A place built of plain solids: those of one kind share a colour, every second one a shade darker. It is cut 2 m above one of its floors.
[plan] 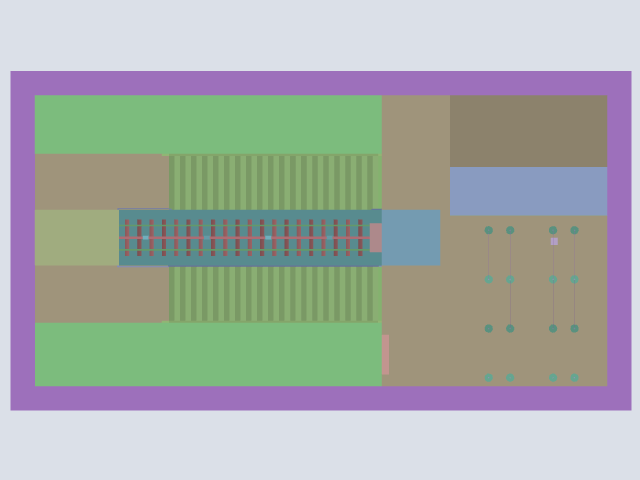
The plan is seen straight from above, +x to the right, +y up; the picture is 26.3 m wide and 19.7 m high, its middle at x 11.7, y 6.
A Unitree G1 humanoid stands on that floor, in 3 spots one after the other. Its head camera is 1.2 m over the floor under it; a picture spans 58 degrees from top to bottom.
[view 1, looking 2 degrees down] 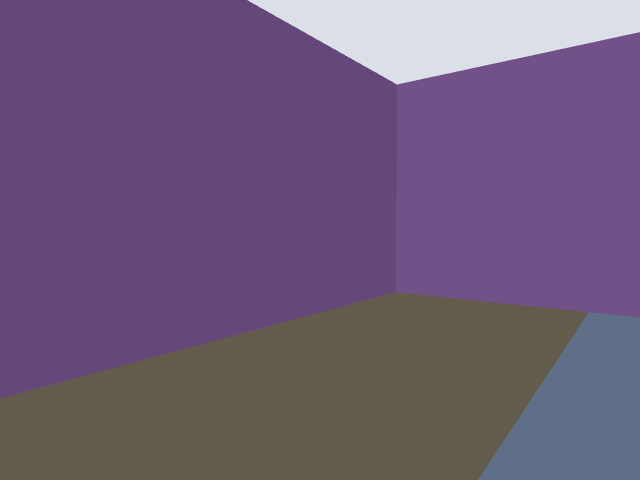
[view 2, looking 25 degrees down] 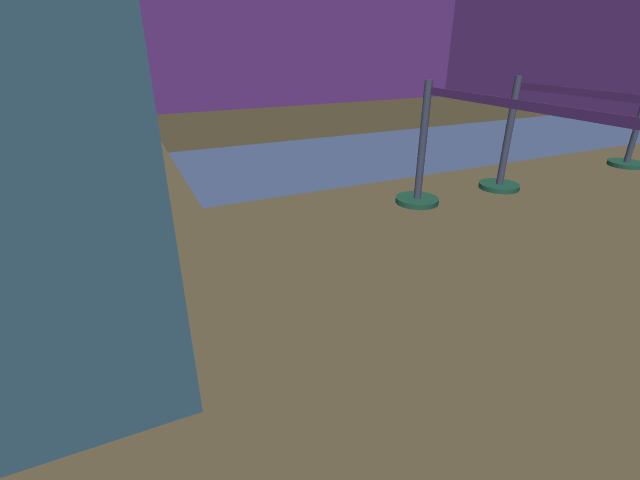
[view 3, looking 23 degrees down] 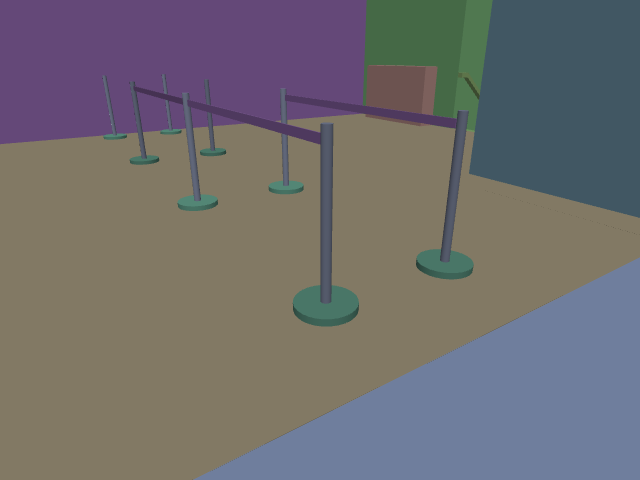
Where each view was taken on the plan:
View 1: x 16.53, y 8.39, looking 37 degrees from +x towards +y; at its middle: wall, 5.90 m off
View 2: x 16.53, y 3.75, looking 65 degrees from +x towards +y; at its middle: floor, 2.84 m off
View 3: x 20.58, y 8.00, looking -123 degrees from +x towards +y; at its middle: floor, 3.07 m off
